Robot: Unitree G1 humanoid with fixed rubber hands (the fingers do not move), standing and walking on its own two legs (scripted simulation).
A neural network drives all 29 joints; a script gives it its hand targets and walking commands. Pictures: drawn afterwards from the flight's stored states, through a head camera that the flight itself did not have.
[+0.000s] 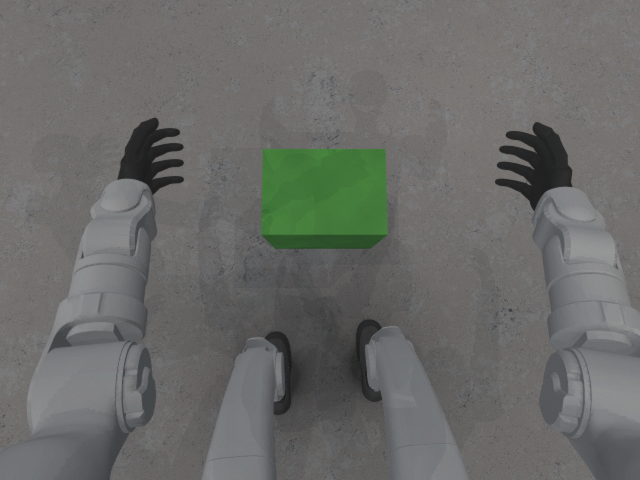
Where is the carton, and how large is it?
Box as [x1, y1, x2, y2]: [261, 149, 387, 248]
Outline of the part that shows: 263,149 261,234 275,248 370,248 387,234 385,149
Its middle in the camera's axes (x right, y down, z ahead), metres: +0.01 -0.08 +0.94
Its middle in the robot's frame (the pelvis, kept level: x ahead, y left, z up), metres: +0.51 -0.02 -0.55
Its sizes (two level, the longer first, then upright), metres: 0.263 0.186 0.264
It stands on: the floor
